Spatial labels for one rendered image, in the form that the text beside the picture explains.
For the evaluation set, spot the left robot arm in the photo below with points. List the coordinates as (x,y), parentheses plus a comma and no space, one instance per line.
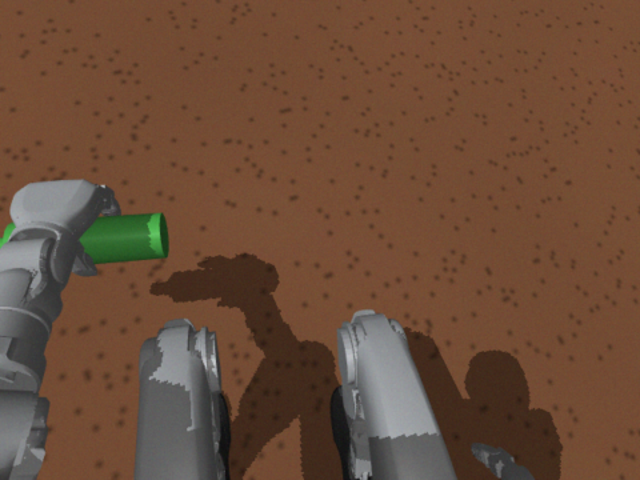
(35,266)

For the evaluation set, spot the left robot hand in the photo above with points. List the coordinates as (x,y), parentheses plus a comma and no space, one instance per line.
(72,204)

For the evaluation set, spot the right robot foot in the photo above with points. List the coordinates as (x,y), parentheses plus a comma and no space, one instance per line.
(341,433)

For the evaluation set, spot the right robot hand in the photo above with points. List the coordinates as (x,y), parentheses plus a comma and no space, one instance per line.
(500,462)

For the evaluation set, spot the bottle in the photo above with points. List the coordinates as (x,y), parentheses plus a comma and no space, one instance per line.
(122,238)

